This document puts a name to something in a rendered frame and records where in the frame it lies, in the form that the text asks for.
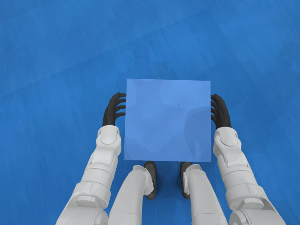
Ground right robot upper arm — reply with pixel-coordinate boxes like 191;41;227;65
229;208;285;225

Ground left robot forearm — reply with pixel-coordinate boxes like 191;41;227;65
55;125;121;225

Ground carton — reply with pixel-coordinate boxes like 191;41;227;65
124;79;211;162

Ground robot left foot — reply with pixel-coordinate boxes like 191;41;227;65
144;161;157;200

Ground left robot upper arm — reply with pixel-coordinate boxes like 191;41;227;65
57;206;108;225

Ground left robot hand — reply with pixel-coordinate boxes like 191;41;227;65
102;92;126;126

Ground right robot forearm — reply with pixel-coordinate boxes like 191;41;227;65
213;127;286;225

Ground right robot hand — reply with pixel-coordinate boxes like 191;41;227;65
210;94;232;130

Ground robot left thigh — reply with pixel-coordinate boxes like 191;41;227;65
108;170;150;225

